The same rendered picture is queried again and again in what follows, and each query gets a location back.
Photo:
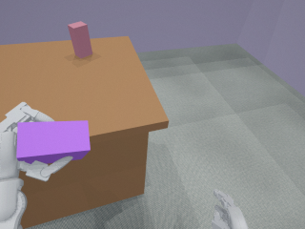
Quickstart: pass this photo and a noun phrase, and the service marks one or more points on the right robot hand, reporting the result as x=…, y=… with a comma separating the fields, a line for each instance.
x=232, y=218

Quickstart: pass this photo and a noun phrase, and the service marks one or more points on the sponge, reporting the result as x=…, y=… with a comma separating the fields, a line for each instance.
x=48, y=141

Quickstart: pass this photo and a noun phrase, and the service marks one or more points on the left robot hand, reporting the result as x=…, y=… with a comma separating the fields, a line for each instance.
x=10, y=167

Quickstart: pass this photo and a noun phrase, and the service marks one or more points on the left robot forearm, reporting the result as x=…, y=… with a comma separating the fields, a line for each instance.
x=13, y=203

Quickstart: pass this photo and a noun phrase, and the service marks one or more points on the table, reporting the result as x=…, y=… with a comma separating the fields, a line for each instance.
x=111, y=90

